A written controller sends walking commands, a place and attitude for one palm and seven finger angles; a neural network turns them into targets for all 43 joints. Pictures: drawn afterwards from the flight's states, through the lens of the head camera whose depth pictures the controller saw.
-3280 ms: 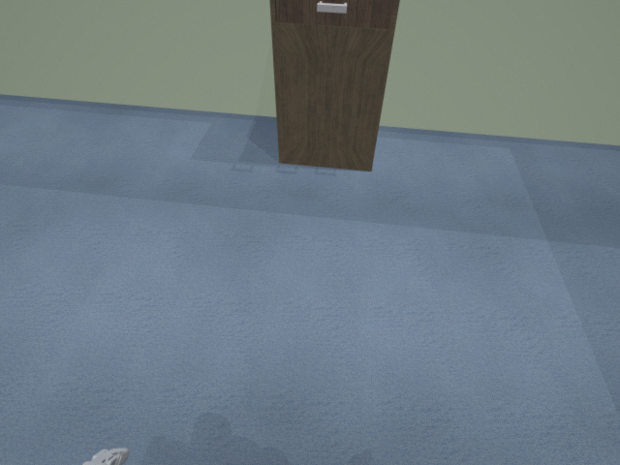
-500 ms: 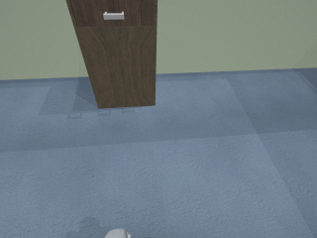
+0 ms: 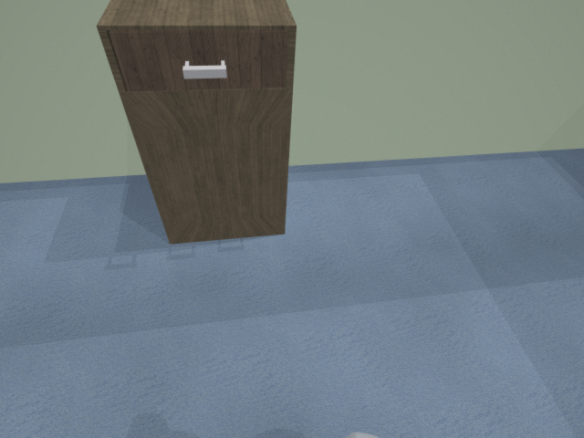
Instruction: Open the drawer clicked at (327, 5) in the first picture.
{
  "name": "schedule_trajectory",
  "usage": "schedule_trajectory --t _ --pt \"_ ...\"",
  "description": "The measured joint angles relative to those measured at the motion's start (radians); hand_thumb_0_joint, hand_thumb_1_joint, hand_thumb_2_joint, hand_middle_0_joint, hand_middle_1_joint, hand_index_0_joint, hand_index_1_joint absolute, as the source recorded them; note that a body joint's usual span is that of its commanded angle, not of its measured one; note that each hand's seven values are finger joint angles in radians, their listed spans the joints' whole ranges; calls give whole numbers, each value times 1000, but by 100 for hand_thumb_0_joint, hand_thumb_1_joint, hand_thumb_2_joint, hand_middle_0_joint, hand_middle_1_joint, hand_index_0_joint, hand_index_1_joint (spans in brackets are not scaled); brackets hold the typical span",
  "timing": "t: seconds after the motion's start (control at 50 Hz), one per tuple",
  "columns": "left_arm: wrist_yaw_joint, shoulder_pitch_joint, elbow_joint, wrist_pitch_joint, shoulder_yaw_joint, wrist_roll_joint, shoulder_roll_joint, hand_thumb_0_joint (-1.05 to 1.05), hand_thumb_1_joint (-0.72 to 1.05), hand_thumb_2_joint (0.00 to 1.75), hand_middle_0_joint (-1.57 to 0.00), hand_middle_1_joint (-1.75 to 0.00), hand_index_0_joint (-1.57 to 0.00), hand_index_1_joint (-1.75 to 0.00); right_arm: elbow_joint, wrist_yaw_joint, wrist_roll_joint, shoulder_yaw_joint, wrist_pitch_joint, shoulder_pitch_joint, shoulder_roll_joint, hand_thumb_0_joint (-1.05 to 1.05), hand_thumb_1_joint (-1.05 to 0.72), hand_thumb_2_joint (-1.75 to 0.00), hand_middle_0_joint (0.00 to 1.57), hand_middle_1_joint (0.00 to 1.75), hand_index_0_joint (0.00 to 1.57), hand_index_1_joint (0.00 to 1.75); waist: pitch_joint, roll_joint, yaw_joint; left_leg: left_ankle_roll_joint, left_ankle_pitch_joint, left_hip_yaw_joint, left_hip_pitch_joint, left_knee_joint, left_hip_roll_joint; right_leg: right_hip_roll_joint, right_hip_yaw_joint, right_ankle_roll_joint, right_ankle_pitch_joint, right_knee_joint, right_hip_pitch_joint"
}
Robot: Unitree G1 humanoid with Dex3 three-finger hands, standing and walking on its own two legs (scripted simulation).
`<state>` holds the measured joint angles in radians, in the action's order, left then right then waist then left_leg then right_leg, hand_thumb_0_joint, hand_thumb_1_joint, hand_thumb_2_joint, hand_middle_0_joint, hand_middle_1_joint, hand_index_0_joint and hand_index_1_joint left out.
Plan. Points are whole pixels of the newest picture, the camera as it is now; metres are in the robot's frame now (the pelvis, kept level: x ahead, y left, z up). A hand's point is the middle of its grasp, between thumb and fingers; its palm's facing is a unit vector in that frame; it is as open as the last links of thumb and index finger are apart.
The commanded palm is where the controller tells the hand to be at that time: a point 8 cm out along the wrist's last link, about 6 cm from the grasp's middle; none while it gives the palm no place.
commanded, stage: walk to a spot facing it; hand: left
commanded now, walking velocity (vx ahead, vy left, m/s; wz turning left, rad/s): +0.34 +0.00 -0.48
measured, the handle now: (205, 68) +0.98 +0.32 +0.02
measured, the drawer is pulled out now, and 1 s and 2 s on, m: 0.00 0.00 0.00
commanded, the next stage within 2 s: turn to face it in 0.24 s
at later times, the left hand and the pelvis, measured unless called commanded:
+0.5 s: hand (260, 335) +0.32 +0.08 -0.16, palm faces -0.16 -0.96 -0.22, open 7.4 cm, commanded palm none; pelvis +0.19 -0.08 -0.01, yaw -8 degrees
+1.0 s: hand (218, 348) +0.30 +0.15 -0.18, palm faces +0.15 -0.96 -0.22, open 7.4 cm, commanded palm none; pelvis +0.26 -0.05 +0.00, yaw +6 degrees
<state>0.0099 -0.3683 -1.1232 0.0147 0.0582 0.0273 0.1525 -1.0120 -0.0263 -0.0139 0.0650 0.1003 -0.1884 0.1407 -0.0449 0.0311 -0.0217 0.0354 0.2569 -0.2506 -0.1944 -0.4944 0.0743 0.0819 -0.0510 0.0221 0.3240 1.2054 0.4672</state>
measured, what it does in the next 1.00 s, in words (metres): walks ahead: right foot, then left foot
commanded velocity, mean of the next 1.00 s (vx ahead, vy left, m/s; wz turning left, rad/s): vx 0.09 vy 0.00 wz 0.17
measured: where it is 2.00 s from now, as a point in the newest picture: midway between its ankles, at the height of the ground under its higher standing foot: (301, 423)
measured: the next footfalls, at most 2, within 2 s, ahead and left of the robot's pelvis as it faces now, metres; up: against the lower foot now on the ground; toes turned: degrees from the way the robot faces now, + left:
right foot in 0.34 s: +0.28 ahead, -0.18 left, +0.00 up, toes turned -18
left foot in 0.78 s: +0.33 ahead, +0.04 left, +0.00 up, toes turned +12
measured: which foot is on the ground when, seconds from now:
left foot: down 0.00-0.34, up 0.36-0.76, down 0.78-1.00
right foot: up 0.00-0.32, down 0.34-0.78, up 0.80-1.00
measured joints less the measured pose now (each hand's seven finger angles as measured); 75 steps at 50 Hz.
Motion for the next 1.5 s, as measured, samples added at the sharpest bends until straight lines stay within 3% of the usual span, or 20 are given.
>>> schedule_trajectory --t 0.1,0.2,0.3,0.34,0.36,0.4,0.46,0.52,0.6,0.72,0.78,0.8,0.86,0.96,1.08,1.18,1.24,1.32,1.4,1.5 --pt "7 83 74 -17 22 5 22 1 91 90 -20 -30 -20 -30 -48 3 -8 -6 -17 -94 20 -3 -96 -90 20 30 20 30 27 7 -1 -13 8 -40 101 102 -13 48 6 -25 -136 -65 132" --pt "22 157 119 -32 26 4 29 1 91 90 -20 -30 -20 -30 -84 9 -12 -9 -31 -172 13 -2 -93 -90 20 30 20 30 14 -10 22 -48 50 -82 189 143 1 65 -33 -37 -174 -287 133" --pt "28 213 149 -21 21 2 39 1 91 90 -20 -30 -20 -30 -102 17 -18 -6 -47 -224 10 -1 -92 -90 20 30 20 30 -24 -42 63 -111 156 -132 249 71 56 21 -82 -3 -120 -513 44" --pt "29 222 163 5 17 5 52 1 91 90 -20 -30 -20 -30 -111 24 -14 -7 -57 -250 4 0 -91 -90 20 30 20 30 -30 -43 65 -121 225 -130 216 -91 105 -6 -101 26 -159 -587 -20" --pt "24 231 165 22 18 4 54 1 91 90 -20 -30 -20 -30 -116 27 -9 -9 -68 -245 4 0 -91 -90 20 30 20 30 -38 -45 59 -113 255 -77 152 -258 120 -15 -100 41 -159 -545 -6" --pt "10 244 161 38 12 -8 46 0 91 90 -20 -30 -20 -30 -116 24 2 -11 -87 -212 12 0 -91 -90 20 30 20 30 -60 -55 62 -92 270 68 7 -574 97 -31 -104 57 -101 -502 -21" --pt "-7 240 143 37 -6 -13 25 0 91 90 -20 -30 -20 -30 -98 16 2 -9 -94 -161 22 0 -91 -90 20 30 20 30 -54 -64 70 -77 185 155 -162 -763 69 -45 -120 45 -90 -575 -99" --pt "-22 228 126 37 -14 -16 3 0 92 90 -20 -30 -20 -30 -67 10 -2 -12 -98 -119 25 0 -91 -90 20 30 19 30 -28 -67 79 -79 117 179 -268 -704 60 -50 -146 47 -108 -668 -169" --pt "-29 230 123 26 -17 -12 8 -1 94 90 -21 -30 -21 -30 -37 14 -3 -14 -110 -88 18 0 -91 -90 20 30 19 30 4 -61 75 -90 72 169 -313 -546 53 -43 -195 41 -101 -727 -233" --pt "-29 222 137 3 -15 -6 15 -1 93 90 -21 -30 -21 -30 -14 28 -5 -11 -134 -53 26 0 -93 -90 20 30 19 30 7 -31 46 -90 91 123 -246 -329 39 -8 -263 11 -34 -686 -273" --pt "-27 198 140 -11 -11 -9 23 0 92 90 -20 -30 -20 -30 12 36 -8 -10 -132 -44 38 0 -93 -90 20 30 19 30 2 -21 35 -71 14 114 -168 -184 28 20 -289 -15 28 -599 -260" --pt "-26 191 138 -20 -7 -13 29 0 92 90 -20 -30 -20 -30 18 36 -11 -7 -126 -39 39 0 -92 -90 20 30 19 30 0 -10 37 -39 21 114 -170 -183 13 41 -284 -27 53 -550 -241" --pt "-27 179 135 -51 0 -15 50 0 91 90 -20 -30 -20 -30 38 29 -14 -13 -113 -15 34 0 -92 -90 20 30 19 30 -21 7 30 20 51 114 -175 -192 -13 29 -143 -63 219 -302 -134" --pt "-24 179 129 -59 10 -13 71 1 91 90 -20 -30 -20 -30 46 15 -10 -24 -105 -1 29 0 -91 -90 20 30 20 30 -37 -5 23 24 -20 137 -131 -61 -39 11 -23 -90 136 -112 -24" --pt "-29 173 136 -66 10 -15 80 1 91 90 -20 -30 -20 -30 40 16 -7 -20 -113 1 32 0 -91 -90 20 30 20 30 -22 -27 24 13 -69 168 -93 25 -54 10 12 -105 108 -222 -44" --pt "-31 182 148 -62 1 -18 64 1 91 90 -20 -30 -20 -30 34 23 -11 -11 -129 3 46 0 -91 -90 20 30 20 30 -14 -52 37 -11 -75 199 -99 14 -59 -13 1 -95 109 -429 -129" --pt "-32 176 162 -42 -8 -18 51 1 91 90 -20 -30 -20 -30 29 27 -5 -4 -141 -3 56 0 -91 -90 20 30 20 30 -3 -59 35 -35 -59 215 -130 -38 -68 -24 -14 -81 -11 -632 -216" --pt "-32 154 165 -29 -29 -6 11 1 91 90 -20 -30 -20 -30 18 30 -2 15 -171 -10 80 0 -91 -90 20 30 20 30 8 -88 33 -55 168 252 -224 -327 -82 -22 -55 -6 -11 -633 -229" --pt "-34 123 156 -22 -34 -7 -9 1 91 90 -20 -30 -20 -30 7 38 -9 20 -173 -17 89 0 -91 -90 20 30 20 30 16 -77 30 -74 118 247 -272 -561 -63 -12 -80 5 -44 -702 -262" --pt "-26 75 134 10 -33 -7 -6 1 92 90 -21 -30 -21 -30 -17 47 -17 19 -164 -41 93 0 -91 -90 20 30 19 30 25 -68 15 -94 59 238 -241 -554 -19 -9 -123 8 -70 -771 -298"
